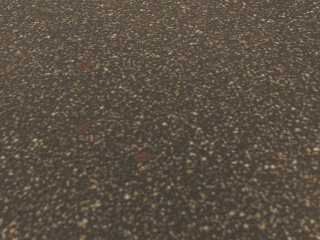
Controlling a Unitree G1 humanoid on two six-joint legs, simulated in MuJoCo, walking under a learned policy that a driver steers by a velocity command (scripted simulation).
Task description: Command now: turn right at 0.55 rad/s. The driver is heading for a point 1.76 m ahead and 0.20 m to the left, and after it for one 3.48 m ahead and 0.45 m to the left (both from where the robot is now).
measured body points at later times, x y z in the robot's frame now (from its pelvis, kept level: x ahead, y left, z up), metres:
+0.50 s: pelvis +0.01 +0.00 +0.01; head +0.02 +0.01 +0.46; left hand +0.18 +0.23 -0.10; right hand +0.11 -0.27 -0.10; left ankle +0.02 +0.13 -0.73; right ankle +0.00 -0.11 -0.73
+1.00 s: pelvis +0.02 +0.02 +0.01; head +0.02 +0.03 +0.46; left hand +0.14 +0.27 -0.12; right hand +0.10 -0.24 -0.11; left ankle +0.02 +0.13 -0.73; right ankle +0.00 -0.11 -0.73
